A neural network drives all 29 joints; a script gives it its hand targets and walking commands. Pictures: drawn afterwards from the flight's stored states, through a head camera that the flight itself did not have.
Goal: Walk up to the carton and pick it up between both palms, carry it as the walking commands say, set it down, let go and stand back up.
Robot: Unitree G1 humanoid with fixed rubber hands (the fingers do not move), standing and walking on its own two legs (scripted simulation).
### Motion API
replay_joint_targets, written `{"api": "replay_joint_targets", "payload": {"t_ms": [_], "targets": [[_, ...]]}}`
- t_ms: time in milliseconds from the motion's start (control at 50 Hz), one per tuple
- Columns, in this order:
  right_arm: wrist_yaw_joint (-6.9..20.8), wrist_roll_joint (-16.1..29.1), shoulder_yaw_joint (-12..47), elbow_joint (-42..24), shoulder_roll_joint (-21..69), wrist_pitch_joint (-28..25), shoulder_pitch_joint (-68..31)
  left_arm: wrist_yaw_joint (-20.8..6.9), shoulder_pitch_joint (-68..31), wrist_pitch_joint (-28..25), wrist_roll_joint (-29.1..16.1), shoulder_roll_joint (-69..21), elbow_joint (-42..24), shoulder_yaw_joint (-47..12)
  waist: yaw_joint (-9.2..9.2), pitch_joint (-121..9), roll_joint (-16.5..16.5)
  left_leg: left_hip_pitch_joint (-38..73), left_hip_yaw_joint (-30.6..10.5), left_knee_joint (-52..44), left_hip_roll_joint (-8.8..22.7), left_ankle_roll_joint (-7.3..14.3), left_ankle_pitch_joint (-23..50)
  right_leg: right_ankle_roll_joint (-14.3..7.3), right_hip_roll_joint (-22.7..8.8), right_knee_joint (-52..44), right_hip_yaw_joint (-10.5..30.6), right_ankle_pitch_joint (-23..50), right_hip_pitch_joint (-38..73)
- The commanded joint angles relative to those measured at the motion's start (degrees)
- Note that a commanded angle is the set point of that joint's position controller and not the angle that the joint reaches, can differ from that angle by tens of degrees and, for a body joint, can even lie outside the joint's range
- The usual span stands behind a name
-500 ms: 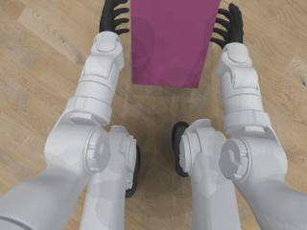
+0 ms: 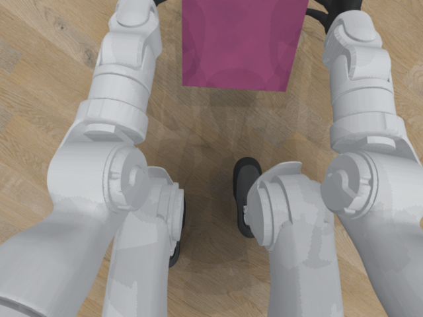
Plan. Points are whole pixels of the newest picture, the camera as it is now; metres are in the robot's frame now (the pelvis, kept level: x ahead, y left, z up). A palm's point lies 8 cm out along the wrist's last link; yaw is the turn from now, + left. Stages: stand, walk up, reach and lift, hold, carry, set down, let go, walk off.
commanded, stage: set down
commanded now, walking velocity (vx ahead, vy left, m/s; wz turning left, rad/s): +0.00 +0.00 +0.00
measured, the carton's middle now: (237, 9) +0.58 -0.08 -0.24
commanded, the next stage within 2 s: none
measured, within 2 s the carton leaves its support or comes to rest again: rests again in 1.90 s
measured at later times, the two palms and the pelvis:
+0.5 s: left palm out of the picture +0.58 +0.06 -0.14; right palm (339, 6) +0.54 -0.22 -0.14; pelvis +0.02 +0.00 +0.01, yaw +0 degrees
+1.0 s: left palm out of the picture +0.58 +0.06 -0.15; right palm (339, 4) +0.55 -0.22 -0.14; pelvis +0.02 +0.00 +0.00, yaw +0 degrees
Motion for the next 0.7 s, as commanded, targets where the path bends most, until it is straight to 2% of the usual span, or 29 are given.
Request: {"api": "replay_joint_targets", "payload": {"t_ms": [0, 340, 680], "targets": [[13.2, 3.7, 15.8, 1.4, 47.9, -0.5, -21.2, -13.1, -18.1, 1.7, -1.7, -46.4, 5.9, -16.3, 0.71, -48.7, 4.1, 11.6, -2.0, -15.6, -2.4, 0.5, 9.6, 0.0, 5.9, -3.2, -0.9, 9.7, 39.4], [14.7, 1.9, 13.3, 3.3, 45.5, -1.0, -13.3, -12.5, -8.6, 2.0, 1.3, -45.0, 7.2, -15.4, 1.11, -45.2, 5.3, 13.2, -4.3, -16.2, -1.5, -0.5, 18.1, -0.1, 5.4, -2.6, -0.5, 13.9, 34.6], [14.2, -0.5, 9.5, 6.0, 40.8, -0.9, -11.6, -12.4, -7.2, 2.0, 3.1, -39.8, 9.4, -12.7, 0.78, -42.7, 5.6, 11.1, -3.6, -16.0, -1.8, -0.6, 14.6, 0.6, 4.8, -3.1, 0.3, 11.3, 33.2]]}}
